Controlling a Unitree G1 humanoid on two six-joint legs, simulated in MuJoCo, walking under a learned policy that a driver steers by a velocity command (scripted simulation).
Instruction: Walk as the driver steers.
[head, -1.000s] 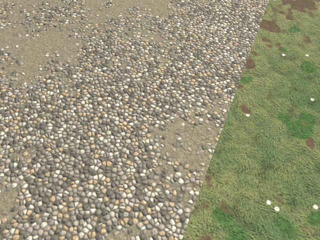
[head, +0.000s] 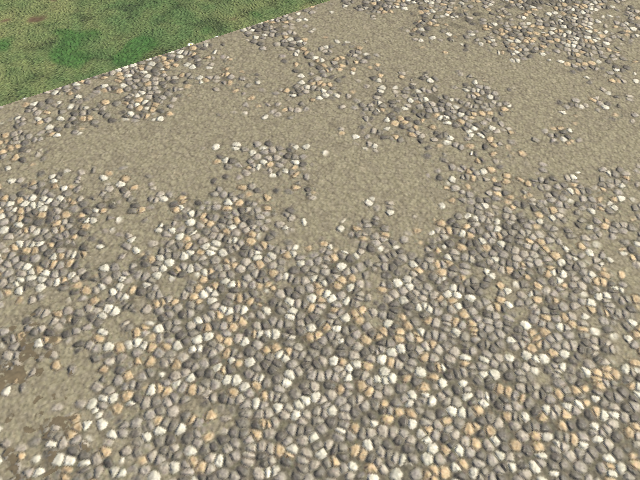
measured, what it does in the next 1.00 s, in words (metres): walks ahead, turning left: right foot, then left foot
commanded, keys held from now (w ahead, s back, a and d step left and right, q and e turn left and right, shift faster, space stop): w+q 0.84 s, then w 0.16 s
